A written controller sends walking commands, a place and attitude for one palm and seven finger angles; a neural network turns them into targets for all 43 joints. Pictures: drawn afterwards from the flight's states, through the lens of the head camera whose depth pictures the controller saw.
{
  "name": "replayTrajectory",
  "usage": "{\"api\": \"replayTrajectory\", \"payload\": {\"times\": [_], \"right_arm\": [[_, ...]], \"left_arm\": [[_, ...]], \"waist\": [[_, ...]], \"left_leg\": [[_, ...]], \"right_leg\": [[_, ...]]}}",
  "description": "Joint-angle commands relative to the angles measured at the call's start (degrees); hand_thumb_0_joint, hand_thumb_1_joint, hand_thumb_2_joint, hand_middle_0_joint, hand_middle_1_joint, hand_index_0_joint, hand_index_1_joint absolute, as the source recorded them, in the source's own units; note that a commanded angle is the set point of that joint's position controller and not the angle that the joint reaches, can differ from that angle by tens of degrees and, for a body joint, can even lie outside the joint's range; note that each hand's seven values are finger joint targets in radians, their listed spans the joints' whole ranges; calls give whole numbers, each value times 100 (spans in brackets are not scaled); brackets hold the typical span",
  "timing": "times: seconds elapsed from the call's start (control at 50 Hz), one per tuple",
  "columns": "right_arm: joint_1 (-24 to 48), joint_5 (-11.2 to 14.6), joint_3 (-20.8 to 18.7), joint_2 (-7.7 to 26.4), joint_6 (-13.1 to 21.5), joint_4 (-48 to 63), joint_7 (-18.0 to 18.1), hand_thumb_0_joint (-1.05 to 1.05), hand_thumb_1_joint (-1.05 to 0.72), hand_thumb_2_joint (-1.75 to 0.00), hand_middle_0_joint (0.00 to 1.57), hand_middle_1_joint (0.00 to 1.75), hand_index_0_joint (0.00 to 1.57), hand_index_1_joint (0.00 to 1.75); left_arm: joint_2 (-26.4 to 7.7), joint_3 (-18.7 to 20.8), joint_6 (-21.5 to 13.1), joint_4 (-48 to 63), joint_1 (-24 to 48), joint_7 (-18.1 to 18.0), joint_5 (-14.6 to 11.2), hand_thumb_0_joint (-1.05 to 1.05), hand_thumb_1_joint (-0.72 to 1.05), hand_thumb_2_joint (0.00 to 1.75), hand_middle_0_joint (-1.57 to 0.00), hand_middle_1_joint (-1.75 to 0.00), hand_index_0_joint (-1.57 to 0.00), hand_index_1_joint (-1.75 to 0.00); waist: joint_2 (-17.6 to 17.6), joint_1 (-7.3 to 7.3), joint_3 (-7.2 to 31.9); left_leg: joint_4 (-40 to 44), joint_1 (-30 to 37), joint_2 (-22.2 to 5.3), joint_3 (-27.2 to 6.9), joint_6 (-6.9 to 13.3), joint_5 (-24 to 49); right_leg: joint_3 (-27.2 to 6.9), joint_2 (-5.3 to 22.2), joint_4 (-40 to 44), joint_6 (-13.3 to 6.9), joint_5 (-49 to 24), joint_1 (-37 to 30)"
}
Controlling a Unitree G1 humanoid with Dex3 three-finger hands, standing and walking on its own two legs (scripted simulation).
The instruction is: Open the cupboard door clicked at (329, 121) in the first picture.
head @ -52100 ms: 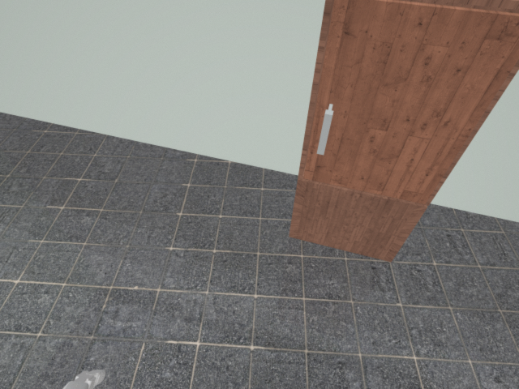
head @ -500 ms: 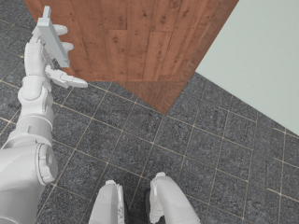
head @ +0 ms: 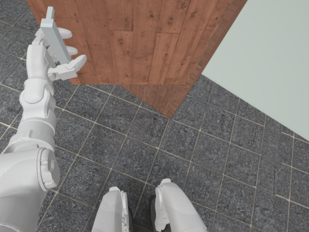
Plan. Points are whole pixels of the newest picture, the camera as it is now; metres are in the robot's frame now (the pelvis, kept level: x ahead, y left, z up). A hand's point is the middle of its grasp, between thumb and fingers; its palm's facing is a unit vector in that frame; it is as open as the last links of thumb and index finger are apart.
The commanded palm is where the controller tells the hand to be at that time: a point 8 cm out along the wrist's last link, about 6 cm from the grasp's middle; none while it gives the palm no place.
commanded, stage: close the thumb around the handle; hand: left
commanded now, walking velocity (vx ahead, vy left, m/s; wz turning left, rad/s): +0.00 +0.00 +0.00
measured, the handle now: (60, 41) +0.58 +0.19 +0.04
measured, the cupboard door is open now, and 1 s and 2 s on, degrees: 38 64 77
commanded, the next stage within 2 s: pull the door open along its arc in 0.24 s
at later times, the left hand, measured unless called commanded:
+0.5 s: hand (69, 63) +0.52 +0.17 +0.03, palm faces +0.01 -1.00 -0.01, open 5.8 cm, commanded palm +0.48 +0.20 +0.03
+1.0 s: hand (94, 125) +0.36 +0.10 +0.04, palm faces +0.29 -0.95 +0.10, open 6.2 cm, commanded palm +0.29 +0.17 +0.03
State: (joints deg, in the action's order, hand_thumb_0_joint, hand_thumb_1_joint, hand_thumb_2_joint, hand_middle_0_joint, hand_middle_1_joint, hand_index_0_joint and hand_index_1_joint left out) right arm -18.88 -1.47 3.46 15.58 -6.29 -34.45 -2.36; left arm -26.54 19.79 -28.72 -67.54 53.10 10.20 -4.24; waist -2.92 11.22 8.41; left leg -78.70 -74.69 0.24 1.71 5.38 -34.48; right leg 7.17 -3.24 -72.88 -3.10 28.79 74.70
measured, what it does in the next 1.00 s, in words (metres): stands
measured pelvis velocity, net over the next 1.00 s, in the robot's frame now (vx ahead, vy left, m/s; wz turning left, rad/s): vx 0.02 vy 0.00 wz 0.02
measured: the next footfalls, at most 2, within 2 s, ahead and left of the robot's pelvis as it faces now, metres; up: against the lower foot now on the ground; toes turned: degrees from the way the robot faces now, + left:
none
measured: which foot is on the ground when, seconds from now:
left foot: down 0.00-1.00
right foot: down 0.00-1.00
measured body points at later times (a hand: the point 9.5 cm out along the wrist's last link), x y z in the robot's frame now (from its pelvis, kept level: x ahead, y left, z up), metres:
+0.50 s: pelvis +0.00 +0.00 +0.00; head +0.17 +0.03 +0.42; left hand +0.51 +0.22 +0.04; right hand +0.02 -0.26 -0.11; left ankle +0.01 +0.06 -0.60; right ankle +0.04 -0.09 -0.60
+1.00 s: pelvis +0.02 +0.00 +0.03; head +0.13 +0.01 +0.46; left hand +0.34 +0.15 +0.03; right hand +0.18 -0.23 -0.08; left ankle +0.01 +0.06 -0.60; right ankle +0.04 -0.09 -0.60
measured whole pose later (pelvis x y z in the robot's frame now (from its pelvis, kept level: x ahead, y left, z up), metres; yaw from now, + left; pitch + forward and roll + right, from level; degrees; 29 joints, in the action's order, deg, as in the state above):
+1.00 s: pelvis +0.02 +0.00 +0.03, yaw +1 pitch +24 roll -2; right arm -11.4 -2.2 0.2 12.6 -4.4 -28.7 -5.1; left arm 2.8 -0.7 -30.5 -25.8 7.0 -18.2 -1.8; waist -0.6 1.6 11.4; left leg -71.1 -61.4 1.5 4.0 4.9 -34.0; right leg 4.0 -2.7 -68.6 -2.9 29.5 63.3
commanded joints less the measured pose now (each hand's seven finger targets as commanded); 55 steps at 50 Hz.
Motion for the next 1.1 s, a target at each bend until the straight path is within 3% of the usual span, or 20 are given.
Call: {"api": "replayTrajectory", "payload": {"times": [0.0,0.08,0.16,0.28,0.34,0.36,0.5,0.54,0.6,0.74,0.76,0.78,0.8,0.84,0.88,0.92,0.98,1.0,1.04,1.08], "right_arm": [[-1095,3,-420,1094,36,194,36,0,-90,-90,20,30,20,30],[-1091,-3,-443,1084,34,192,25,0,-90,-90,20,30,20,30],[-1075,10,-432,1075,-6,174,20,0,-90,-90,20,30,20,30],[-1067,0,-418,1073,3,198,38,0,-90,-90,20,30,20,30],[-1019,3,-417,1047,13,176,21,0,-90,-90,20,30,20,30],[-1048,-1,-429,1066,15,188,19,0,-90,-90,20,30,20,30],[-942,67,-465,1031,-31,376,-17,0,-90,-90,20,30,20,30],[-862,113,-471,986,-46,459,-32,0,-90,-90,20,30,20,30],[-735,173,-507,941,-29,590,-57,0,-90,-90,20,30,20,30],[-314,294,-631,785,119,923,-171,0,-90,-90,20,30,20,30],[-101,226,-625,686,175,1027,-146,0,-90,-90,20,30,20,30],[-40,196,-605,642,230,1041,-192,0,-90,-90,20,30,20,30],[20,194,-600,614,241,1057,-235,0,-90,-90,20,30,20,30],[86,109,-621,584,264,1033,-264,0,-90,-90,20,30,20,30],[190,20,-615,499,314,1108,-249,0,-90,-90,20,30,20,30],[286,-74,-597,356,330,1074,-279,0,-90,-90,20,30,20,30],[505,-162,-586,225,384,1130,-287,0,-90,-90,20,30,20,30],[611,-175,-555,162,399,1128,-280,0,-90,-90,20,30,20,30],[750,-190,-531,88,467,1115,-237,0,-90,-90,20,30,20,30],[823,-198,-523,50,544,1118,-163,0,-90,-90,20,30,20,30]], "left_arm": [[-1151,94,-436,1372,2430,-49,-63,0,84,88,-40,-134,-40,-134],[-1057,47,-512,1468,2349,-78,-74,0,90,90,-40,-135,-40,-135],[-1061,65,-446,1218,2118,-65,-43,0,90,90,-40,-135,-40,-135],[-1207,122,-509,1223,2204,-79,9,0,90,90,-40,-135,-40,-135],[-886,-114,-490,1160,2309,-78,0,0,90,90,-40,-135,-40,-135],[-949,-22,-481,1170,2174,-78,-21,0,90,90,-40,-135,-40,-135],[-768,-14,-418,1494,1121,54,-200,0,90,90,-40,-135,-40,-135],[-575,-98,-356,1627,697,81,-293,0,90,90,-40,-135,-40,-135],[-348,-227,-338,2179,-12,99,-388,0,90,90,-40,-135,-40,-135],[763,-977,-324,3767,-2466,-64,-654,0,90,90,-40,-135,-40,-135],[926,-188,-320,4233,-2645,-941,-1062,0,90,90,-40,-135,-40,-135],[1344,-684,-260,4232,-3237,-1394,-875,0,90,90,-40,-135,-40,-135],[1668,-918,-227,4378,-3416,-1671,-828,0,90,90,-40,-135,-40,-135],[1750,-944,-267,4594,-3676,-2195,-630,0,90,90,-40,-135,-40,-135],[1680,-938,-416,5048,-3904,-2761,-268,0,90,90,-40,-135,-40,-135],[2046,-1304,-533,5192,-4192,-3259,198,0,90,90,-40,-135,-40,-135],[2211,-1435,-585,5367,-4968,-3919,695,0,90,90,-40,-135,-40,-135],[2404,-1627,-551,5391,-5138,-4063,879,0,90,90,-40,-135,-40,-135],[2711,-1994,-493,5575,-5186,-4176,1041,0,90,90,-40,-135,-40,-135],[2845,-2206,-455,5715,-5368,-4165,1038,0,90,90,-40,-135,-40,-135]], "waist": [[-945,99,3419],[-822,122,3440],[-628,100,3184],[-721,92,3176],[-839,185,3059],[-662,133,3148],[-649,-179,3420],[-344,-224,3285],[-344,-397,3340],[66,-732,2936],[-72,-1158,2830],[-125,-1095,2638],[-37,-1012,2382],[416,-1014,2295],[384,-1144,2376],[208,-1196,2389],[457,-1380,2473],[359,-1389,2438],[469,-1310,2399],[611,-1258,2304]], "left_leg": [[954,2820,-177,-1041,-510,2976],[956,2924,-198,-1064,-528,3150],[1000,2619,-165,-972,-486,2885],[995,2571,-145,-950,-465,2776],[972,2637,-155,-977,-481,2728],[958,2555,-149,-963,-455,2686],[1093,2736,-140,-873,-495,3045],[1144,2459,-97,-739,-423,2820],[1297,2559,-82,-685,-439,2913],[1584,2676,-88,-524,-457,3080],[1736,2593,-71,-425,-539,3184],[1746,2719,-106,-484,-609,3235],[1765,2771,-142,-531,-662,3252],[1695,2482,-83,-477,-629,2942],[1667,2374,-33,-465,-633,2890],[1617,2443,-10,-452,-669,2997],[1581,2321,52,-448,-636,2827],[1591,2338,61,-462,-645,2753],[1606,2346,102,-456,-616,2461],[1618,2309,137,-438,-571,2255]], "right_leg": [[-541,-4,650,125,-1672,-1396],[-529,-10,648,126,-1766,-1425],[-547,-11,723,135,-1723,-1592],[-578,-18,696,112,-1673,-1585],[-555,-12,715,126,-1577,-1347],[-566,-15,706,127,-1594,-1482],[-576,-10,720,114,-1935,-1885],[-630,-3,826,143,-1998,-2208],[-632,6,887,123,-2154,-2480],[-603,38,1084,132,-2367,-2914],[-524,50,1066,127,-2351,-2989],[-456,29,1057,130,-2215,-2771],[-417,48,1080,137,-2117,-2585],[-454,63,1043,138,-2146,-2790],[-511,88,927,97,-2290,-2977],[-538,148,840,76,-2346,-2903],[-595,153,840,40,-2361,-3141],[-598,162,827,33,-2301,-3080],[-587,175,930,42,-2119,-3097],[-649,175,1068,43,-2072,-3221]]}}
